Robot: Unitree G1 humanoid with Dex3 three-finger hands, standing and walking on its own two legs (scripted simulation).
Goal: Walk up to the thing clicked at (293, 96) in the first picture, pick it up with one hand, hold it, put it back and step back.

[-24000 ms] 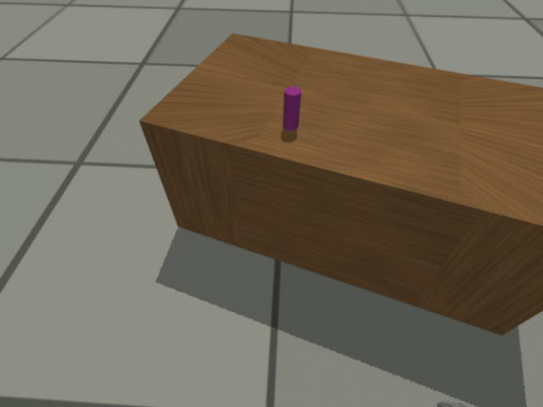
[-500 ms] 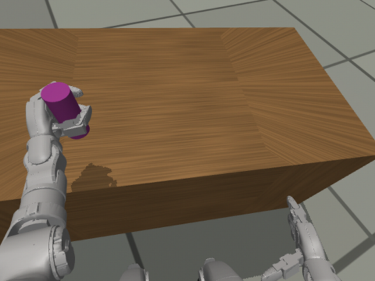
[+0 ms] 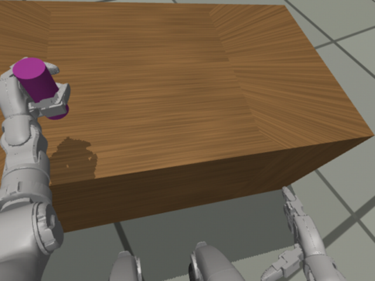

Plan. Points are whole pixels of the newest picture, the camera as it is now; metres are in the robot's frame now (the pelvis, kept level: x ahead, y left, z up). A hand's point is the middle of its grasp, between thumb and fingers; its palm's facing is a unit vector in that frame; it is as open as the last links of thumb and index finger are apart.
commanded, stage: crouch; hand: left
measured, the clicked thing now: (44, 91) +0.50 +0.21 +0.07
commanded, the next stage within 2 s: lower in 0.06 s
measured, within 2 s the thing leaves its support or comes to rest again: rests again in 1.24 s
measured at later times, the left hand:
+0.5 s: hand (59, 103) +0.52 +0.21 +0.02, palm faces +0.17 -0.98 -0.01, open 6.6 cm
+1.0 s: hand (64, 109) +0.53 +0.21 -0.02, palm faces +0.17 -0.99 -0.01, open 6.6 cm
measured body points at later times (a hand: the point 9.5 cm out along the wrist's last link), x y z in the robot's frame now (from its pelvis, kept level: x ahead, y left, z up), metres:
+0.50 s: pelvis -0.01 +0.00 -0.02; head +0.14 +0.04 +0.40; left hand +0.50 +0.26 +0.02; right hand +0.15 -0.26 -0.02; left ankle +0.03 +0.13 -0.67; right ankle +0.01 -0.15 -0.66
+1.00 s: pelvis -0.01 +0.00 -0.05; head +0.15 +0.05 +0.37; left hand +0.51 +0.26 -0.01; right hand +0.15 -0.26 -0.03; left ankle +0.03 +0.13 -0.67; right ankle +0.01 -0.15 -0.66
